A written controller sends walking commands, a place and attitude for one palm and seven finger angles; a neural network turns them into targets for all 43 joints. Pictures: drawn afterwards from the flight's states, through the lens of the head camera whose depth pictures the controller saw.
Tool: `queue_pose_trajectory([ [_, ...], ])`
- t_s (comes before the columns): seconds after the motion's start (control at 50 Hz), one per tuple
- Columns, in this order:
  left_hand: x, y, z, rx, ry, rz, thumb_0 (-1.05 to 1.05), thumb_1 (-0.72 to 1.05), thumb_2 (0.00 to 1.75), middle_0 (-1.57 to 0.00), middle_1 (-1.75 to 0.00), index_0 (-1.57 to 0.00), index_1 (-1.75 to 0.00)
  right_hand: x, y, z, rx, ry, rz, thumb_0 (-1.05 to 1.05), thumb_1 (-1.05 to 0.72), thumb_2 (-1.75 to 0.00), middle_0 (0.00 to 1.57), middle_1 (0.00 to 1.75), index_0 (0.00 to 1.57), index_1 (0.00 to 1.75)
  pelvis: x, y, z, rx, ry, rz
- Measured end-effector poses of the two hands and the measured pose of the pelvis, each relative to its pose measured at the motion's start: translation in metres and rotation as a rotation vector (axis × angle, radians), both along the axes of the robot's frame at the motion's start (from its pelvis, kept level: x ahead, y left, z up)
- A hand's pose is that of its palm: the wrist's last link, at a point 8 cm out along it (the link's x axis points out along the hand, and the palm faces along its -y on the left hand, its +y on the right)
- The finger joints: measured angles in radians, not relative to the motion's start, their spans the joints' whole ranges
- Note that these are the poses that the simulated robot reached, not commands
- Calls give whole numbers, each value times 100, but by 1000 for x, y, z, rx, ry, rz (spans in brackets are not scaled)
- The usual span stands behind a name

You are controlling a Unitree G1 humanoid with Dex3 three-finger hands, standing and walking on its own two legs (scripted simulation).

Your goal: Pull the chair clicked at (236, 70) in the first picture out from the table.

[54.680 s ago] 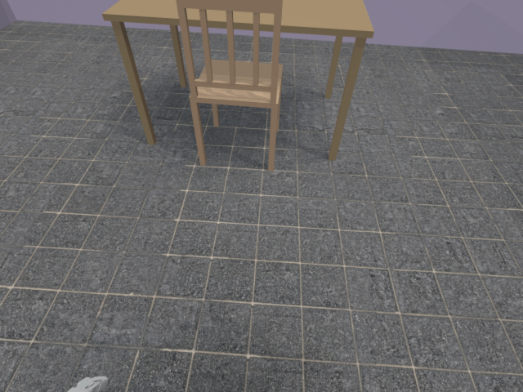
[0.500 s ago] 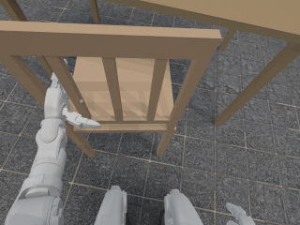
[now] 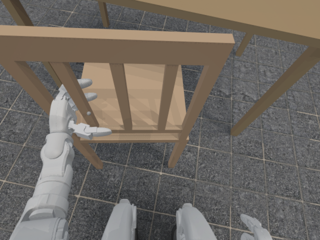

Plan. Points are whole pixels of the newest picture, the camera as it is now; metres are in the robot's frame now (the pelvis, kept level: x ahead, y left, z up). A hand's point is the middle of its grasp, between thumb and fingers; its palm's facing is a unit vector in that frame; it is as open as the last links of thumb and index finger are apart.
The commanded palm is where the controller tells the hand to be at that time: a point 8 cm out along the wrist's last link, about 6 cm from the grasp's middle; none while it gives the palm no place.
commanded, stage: hook a spindle and tug to test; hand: left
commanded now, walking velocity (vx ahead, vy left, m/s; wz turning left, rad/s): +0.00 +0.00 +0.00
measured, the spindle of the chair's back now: (123, 102) +0.45 +0.10 +0.02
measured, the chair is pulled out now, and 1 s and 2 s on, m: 0.21 0.23 0.32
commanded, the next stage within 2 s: step backward, pulling the chair out in 1.00 s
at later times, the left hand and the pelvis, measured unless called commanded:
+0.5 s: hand (88, 113) +0.41 +0.18 +0.02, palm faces +0.06 -1.00 -0.01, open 5.4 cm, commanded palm +0.38 +0.22 +0.02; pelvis +0.01 +0.01 +0.00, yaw +0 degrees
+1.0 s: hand (90, 120) +0.39 +0.17 +0.02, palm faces +0.05 -1.00 -0.01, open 5.5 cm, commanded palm +0.36 +0.22 +0.02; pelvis +0.02 +0.00 +0.00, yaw +0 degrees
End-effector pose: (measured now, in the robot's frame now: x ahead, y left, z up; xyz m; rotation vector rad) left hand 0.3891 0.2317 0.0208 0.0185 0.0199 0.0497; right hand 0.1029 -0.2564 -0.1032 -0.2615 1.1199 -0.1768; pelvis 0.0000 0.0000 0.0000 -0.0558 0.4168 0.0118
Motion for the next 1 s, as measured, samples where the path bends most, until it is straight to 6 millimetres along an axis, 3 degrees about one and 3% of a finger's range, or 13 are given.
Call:
queue_pose_trajectory([
  [0.18,1,2,0,6,-8,9,0,10,56,-45,-134,-43,-134,-1,0,0,-3,10,5,1,-91,-90,20,30,20,30,1,1,0,-3,3,4],
  [0.4,2,1,0,-5,0,15,1,67,80,-45,-140,-45,-144,1,4,0,6,21,0,1,-91,-90,20,30,20,30,4,4,1,-4,5,3],
  [0.68,-9,-3,1,-10,5,2,1,71,75,-41,-142,-42,-145,17,10,9,21,-16,-1,1,-91,-90,20,30,20,30,14,7,7,-2,-3,-6],
  [1.0,-20,-7,0,-8,-1,1,1,71,76,-41,-142,-42,-145,42,12,6,30,-52,38,1,-91,-90,20,30,20,30,16,4,5,2,-2,1],
])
